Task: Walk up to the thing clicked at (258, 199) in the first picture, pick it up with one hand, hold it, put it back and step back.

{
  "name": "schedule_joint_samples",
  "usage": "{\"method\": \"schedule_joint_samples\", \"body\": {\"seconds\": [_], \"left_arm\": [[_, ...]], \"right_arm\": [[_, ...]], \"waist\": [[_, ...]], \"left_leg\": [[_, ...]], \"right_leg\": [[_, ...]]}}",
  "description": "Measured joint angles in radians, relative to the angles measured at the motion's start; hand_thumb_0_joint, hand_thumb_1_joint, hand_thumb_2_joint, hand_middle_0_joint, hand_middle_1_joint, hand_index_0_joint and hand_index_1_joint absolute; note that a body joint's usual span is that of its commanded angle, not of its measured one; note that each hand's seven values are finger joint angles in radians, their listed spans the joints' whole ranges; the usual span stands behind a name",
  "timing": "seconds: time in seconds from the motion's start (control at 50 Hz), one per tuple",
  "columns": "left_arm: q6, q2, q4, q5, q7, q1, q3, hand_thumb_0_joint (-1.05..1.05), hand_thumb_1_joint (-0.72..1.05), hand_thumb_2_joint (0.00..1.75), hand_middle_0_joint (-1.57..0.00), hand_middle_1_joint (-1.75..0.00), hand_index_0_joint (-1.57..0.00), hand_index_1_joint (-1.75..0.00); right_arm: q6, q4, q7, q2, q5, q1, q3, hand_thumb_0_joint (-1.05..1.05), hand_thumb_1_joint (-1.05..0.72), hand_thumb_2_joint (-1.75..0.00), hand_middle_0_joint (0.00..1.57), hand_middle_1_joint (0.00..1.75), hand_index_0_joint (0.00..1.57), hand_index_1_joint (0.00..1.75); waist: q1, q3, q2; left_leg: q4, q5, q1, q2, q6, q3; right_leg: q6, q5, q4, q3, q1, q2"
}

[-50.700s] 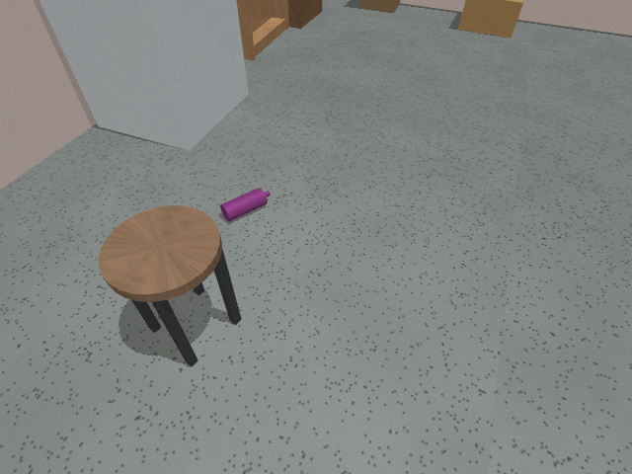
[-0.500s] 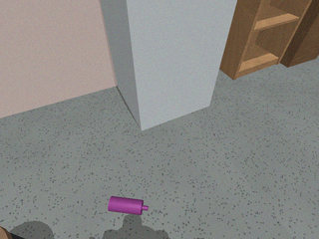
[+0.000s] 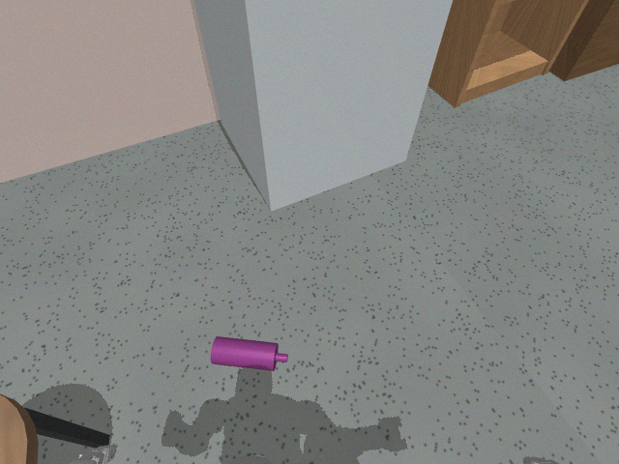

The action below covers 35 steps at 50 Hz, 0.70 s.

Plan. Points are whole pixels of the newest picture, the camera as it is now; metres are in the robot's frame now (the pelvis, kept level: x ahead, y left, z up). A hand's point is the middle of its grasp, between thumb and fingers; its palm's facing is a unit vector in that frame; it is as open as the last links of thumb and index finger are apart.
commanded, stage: step back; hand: left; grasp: from above
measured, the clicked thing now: (250, 354) +0.48 +0.20 -0.73
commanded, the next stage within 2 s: none
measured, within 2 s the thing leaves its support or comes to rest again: neither
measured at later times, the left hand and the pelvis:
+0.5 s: hand out of the picture +0.04 +0.28 -0.17, palm faces -0.10 -0.92 -0.39, open 7.4 cm; pelvis -0.09 +0.02 -0.02, yaw -5 degrees
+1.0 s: hand out of the picture -0.09 +0.29 -0.16, palm faces -0.02 -0.94 -0.35, open 7.4 cm; pelvis -0.23 +0.04 -0.01, yaw -1 degrees
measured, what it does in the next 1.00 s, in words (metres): walks backwards: right foot, then left foot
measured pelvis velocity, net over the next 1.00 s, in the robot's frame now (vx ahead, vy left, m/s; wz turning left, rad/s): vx -0.23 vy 0.04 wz -0.01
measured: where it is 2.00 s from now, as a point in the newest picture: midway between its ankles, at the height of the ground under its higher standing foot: outside the picture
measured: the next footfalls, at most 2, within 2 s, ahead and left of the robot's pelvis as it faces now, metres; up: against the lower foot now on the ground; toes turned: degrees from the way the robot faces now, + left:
right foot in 0.52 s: -0.07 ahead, -0.10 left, +0.00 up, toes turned -1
left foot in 0.90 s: -0.19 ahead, +0.14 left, +0.00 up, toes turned -3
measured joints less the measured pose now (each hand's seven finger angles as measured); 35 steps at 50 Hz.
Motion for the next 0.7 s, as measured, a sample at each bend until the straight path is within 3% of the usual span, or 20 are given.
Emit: {"method": "schedule_joint_samples", "body": {"seconds": [0.04, 0.08, 0.1, 0.18, 0.24, 0.3, 0.44, 0.48, 0.52, 0.56, 0.58, 0.62, 0.7], "left_arm": [[0.009, 0.01, -0.024, 0.009, 0.001, -0.006, 0.001, 0.01, 0.9, 0.9, -0.21, -0.3, -0.21, -0.3], [0.018, 0.022, -0.048, 0.011, 0.002, -0.013, -0.001, 0.01, 0.9, 0.9, -0.21, -0.3, -0.21, -0.3], [0.023, 0.028, -0.06, 0.007, 0.003, -0.022, -0.001, 0.01, 0.9, 0.9, -0.21, -0.3, -0.21, -0.3], [0.038, 0.057, -0.102, 0.0, 0.024, -0.056, 0.009, 0.01, 0.9, 0.9, -0.2, -0.3, -0.2, -0.3], [0.042, 0.048, -0.114, -0.004, 0.028, -0.044, 0.002, 0.01, 0.9, 0.9, -0.2, -0.3, -0.2, -0.3], [0.041, 0.033, -0.129, -0.001, 0.02, -0.013, -0.003, 0.01, 0.9, 0.9, -0.2, -0.3, -0.2, -0.3], [0.039, 0.018, -0.142, 0.005, 0.008, 0.05, 0.005, 0.01, 0.9, 0.9, -0.21, -0.3, -0.2, -0.3], [0.033, 0.017, -0.144, 0.007, 0.004, 0.06, 0.008, 0.01, 0.9, 0.9, -0.21, -0.3, -0.2, -0.3], [0.024, 0.014, -0.141, 0.011, 0.0, 0.07, 0.012, 0.01, 0.9, 0.9, -0.21, -0.3, -0.2, -0.3], [0.016, -0.011, -0.132, 0.019, -0.002, 0.071, 0.011, 0.01, 0.9, 0.9, -0.2, -0.3, -0.2, -0.3], [0.014, -0.015, -0.136, 0.02, -0.007, 0.081, 0.009, 0.01, 0.9, 0.9, -0.2, -0.3, -0.2, -0.3], [0.013, -0.012, -0.151, 0.025, -0.012, 0.098, 0.006, 0.01, 0.9, 0.9, -0.21, -0.3, -0.2, -0.3], [0.018, -0.018, -0.174, 0.024, -0.005, 0.107, 0.01, 0.01, 0.9, 0.9, -0.21, -0.3, -0.21, -0.3]], "right_arm": [[0.005, -0.021, 0.004, -0.008, -0.001, 0.013, -0.009, 0.0, -0.9, -0.9, 0.2, 0.3, 0.21, 0.3], [0.0, -0.038, 0.007, -0.016, -0.002, 0.039, -0.014, 0.0, -0.9, -0.9, 0.2, 0.3, 0.21, 0.3], [-0.004, -0.042, 0.005, -0.019, -0.006, 0.051, -0.017, 0.0, -0.9, -0.9, 0.2, 0.3, 0.21, 0.3], [-0.008, -0.049, -0.002, 0.025, -0.029, 0.069, -0.012, 0.0, -0.9, -0.9, 0.2, 0.3, 0.2, 0.3], [-0.004, -0.066, -0.012, 0.042, -0.036, 0.087, -0.007, 0.0, -0.9, -0.9, 0.2, 0.3, 0.21, 0.3], [-0.006, -0.09, -0.024, 0.045, -0.033, 0.085, -0.006, 0.0, -0.9, -0.9, 0.2, 0.3, 0.21, 0.3], [-0.018, -0.156, -0.03, 0.051, -0.024, 0.061, -0.004, 0.0, -0.9, -0.9, 0.2, 0.3, 0.21, 0.3], [-0.014, -0.167, -0.027, 0.046, -0.023, 0.052, -0.001, 0.0, -0.9, -0.9, 0.21, 0.3, 0.21, 0.3], [-0.007, -0.171, -0.023, 0.036, -0.019, 0.043, 0.0, 0.0, -0.9, -0.9, 0.21, 0.3, 0.21, 0.3], [0.003, -0.16, -0.022, 0.015, -0.011, 0.031, -0.005, 0.0, -0.9, -0.9, 0.21, 0.3, 0.21, 0.3], [0.01, -0.153, -0.023, 0.014, -0.006, 0.033, -0.007, 0.0, -0.9, -0.9, 0.2, 0.3, 0.21, 0.3], [0.02, -0.142, -0.025, 0.02, -0.004, 0.04, -0.009, 0.0, -0.9, -0.9, 0.2, 0.3, 0.21, 0.3], [0.014, -0.142, -0.023, 0.002, 0.006, 0.062, -0.005, 0.0, -0.9, -0.9, 0.2, 0.3, 0.21, 0.3]], "waist": [[-0.004, 0.002, -0.015], [-0.017, -0.007, -0.018], [-0.021, -0.009, -0.018], [-0.015, 0.038, -0.07], [-0.025, 0.037, -0.063], [-0.023, 0.039, -0.054], [-0.015, 0.047, -0.042], [-0.009, 0.045, -0.035], [-0.003, 0.041, -0.02], [-0.017, 0.051, 0.045], [-0.019, 0.04, 0.053], [0.004, 0.02, 0.023], [0.019, -0.007, 0.002]], "left_leg": [[0.065, -0.065, -0.014, -0.025, 0.015, 0.006], [0.012, 0.046, 0.009, -0.02, 0.023, 0.011], [-0.019, 0.008, 0.02, -0.018, 0.019, 0.007], [-0.026, 0.009, 0.017, -0.031, 0.026, 0.024], [-0.073, 0.051, 0.017, -0.019, 0.032, 0.022], [-0.097, 0.075, 0.015, -0.012, 0.038, 0.042], [-0.052, 0.084, -0.022, -0.001, 0.036, 0.092], [-0.021, 0.079, -0.043, 0.006, 0.029, 0.106], [0.022, 0.07, -0.07, 0.02, 0.018, 0.113], [0.053, 0.071, -0.083, 0.055, 0.008, 0.074], [0.079, 0.018, -0.097, 0.041, 0.004, 0.046], [0.234, -0.129, -0.134, -0.031, -0.009, -0.004], [0.467, -0.141, -0.162, -0.12, -0.024, -0.096]], "right_leg": [[0.008, -0.008, 0.035, 0.009, -0.035, -0.017], [0.021, -0.023, 0.084, 0.006, -0.077, -0.023], [0.013, -0.034, 0.124, 0.008, -0.107, -0.021], [-0.031, -0.29, 0.4, 0.15, -0.198, 0.078], [-0.035, -0.305, 0.554, 0.169, -0.236, 0.143], [-0.023, -0.274, 0.633, 0.167, -0.235, 0.154], [0.006, -0.267, 0.444, 0.134, -0.117, 0.096], [0.001, -0.247, 0.336, 0.109, -0.075, 0.074], [-0.013, -0.165, 0.204, 0.085, -0.024, 0.065], [-0.029, -0.131, 0.172, 0.047, -0.004, 0.102], [-0.036, -0.127, 0.171, 0.038, -0.009, 0.102], [-0.047, -0.116, 0.173, 0.059, -0.028, 0.076], [-0.043, -0.041, 0.094, 0.074, -0.05, 0.043]]}}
